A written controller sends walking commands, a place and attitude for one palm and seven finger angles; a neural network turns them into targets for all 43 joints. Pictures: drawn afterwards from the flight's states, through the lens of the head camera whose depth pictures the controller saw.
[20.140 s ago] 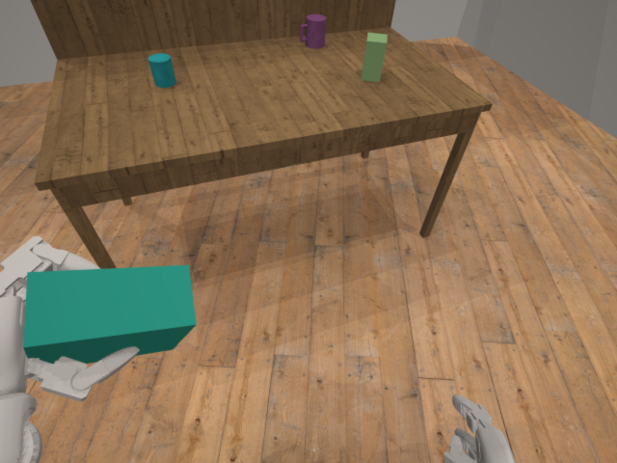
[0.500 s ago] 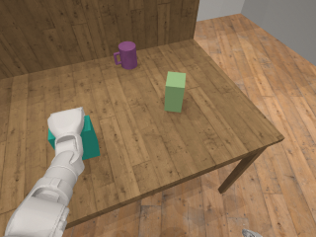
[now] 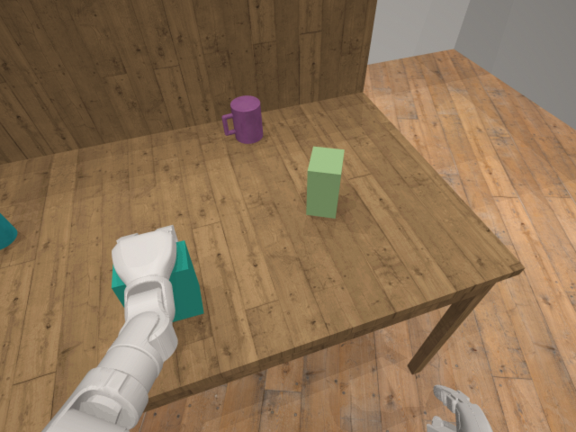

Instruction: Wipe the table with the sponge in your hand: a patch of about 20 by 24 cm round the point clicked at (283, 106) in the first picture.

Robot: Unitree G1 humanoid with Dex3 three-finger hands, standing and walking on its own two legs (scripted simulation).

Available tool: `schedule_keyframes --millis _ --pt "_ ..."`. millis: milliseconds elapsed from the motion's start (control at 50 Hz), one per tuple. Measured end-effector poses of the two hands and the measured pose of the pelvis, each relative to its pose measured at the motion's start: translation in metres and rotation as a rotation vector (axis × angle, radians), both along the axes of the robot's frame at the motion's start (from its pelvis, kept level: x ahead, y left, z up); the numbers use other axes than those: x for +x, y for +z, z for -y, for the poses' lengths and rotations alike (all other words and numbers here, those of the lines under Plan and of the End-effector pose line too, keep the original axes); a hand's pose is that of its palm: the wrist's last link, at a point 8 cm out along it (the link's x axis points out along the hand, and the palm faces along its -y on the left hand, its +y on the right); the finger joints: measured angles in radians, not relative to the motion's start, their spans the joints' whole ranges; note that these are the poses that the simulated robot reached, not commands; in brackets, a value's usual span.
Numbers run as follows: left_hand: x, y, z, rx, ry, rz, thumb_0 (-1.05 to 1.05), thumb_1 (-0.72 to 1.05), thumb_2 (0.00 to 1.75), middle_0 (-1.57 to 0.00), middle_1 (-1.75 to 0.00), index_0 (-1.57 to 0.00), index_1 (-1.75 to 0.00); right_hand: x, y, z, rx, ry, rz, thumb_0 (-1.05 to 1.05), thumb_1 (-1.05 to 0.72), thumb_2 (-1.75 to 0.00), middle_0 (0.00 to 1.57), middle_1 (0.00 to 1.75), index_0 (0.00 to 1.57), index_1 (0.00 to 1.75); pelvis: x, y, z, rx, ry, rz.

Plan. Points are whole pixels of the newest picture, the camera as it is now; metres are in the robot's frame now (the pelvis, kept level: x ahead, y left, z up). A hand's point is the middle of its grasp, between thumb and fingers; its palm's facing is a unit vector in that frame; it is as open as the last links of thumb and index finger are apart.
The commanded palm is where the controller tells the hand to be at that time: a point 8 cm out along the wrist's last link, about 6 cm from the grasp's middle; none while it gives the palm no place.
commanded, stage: wipe back along the middle lane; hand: left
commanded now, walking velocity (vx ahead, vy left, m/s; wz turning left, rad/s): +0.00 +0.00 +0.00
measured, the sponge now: (164, 294) +0.33 +0.25 -0.06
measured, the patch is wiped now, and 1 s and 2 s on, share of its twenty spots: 0.55 0.70 0.80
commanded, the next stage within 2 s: slide across to the third lane in 0.38 s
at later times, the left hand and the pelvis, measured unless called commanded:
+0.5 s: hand (158, 303) +0.29 +0.23 +0.00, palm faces -0.04 -0.04 -1.00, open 10.3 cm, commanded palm +0.26 +0.21 +0.03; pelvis -0.01 -0.01 +0.00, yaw -1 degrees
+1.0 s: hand (186, 294) +0.31 +0.19 +0.00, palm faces -0.05 -0.03 -1.00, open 10.3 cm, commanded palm +0.28 +0.16 +0.04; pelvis -0.02 -0.01 +0.00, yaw +0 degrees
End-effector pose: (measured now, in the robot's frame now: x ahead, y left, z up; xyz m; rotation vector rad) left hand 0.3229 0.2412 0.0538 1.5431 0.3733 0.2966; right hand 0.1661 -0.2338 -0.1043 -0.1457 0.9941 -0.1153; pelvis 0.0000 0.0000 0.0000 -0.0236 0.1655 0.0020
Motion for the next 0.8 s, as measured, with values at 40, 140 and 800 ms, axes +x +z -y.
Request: schedule_keyframes --millis 40,140,800 --pt "-0.003 0.0 0.002 -0.001 0.002 -0.002 0.0 -0.5 1.02 -0.67 -1.34 -0.7 -1.34 0.002 0.002 0.002 -0.002 0.0 0.012 0.01 -0.91 -0.9 0.2 0.3 0.2 0.3 0.0 0.0 0.002 0.002 -0.001 0.004" --pt "-0.013 0.0 0.006 -0.009 -0.001 0.003 0.0 -0.5 1.02 -0.67 -1.34 -0.7 -1.34 0.005 0.005 0.008 -0.003 -0.003 0.039 0.01 -0.91 -0.9 0.2 0.3 0.2 0.3 0.0 0.001 0.006 0.005 -0.007 0.014" --pt "-0.043 0.001 0.027 -0.017 -0.041 -0.022 -0.01 -0.49 1.02 -0.67 -1.34 -0.7 -1.34 0.001 0.004 0.006 0.02 0.007 0.094 0.01 -0.91 -0.9 0.2 0.3 0.2 0.3 -0.016 0.001 0.013 0.014 0.002 0.06"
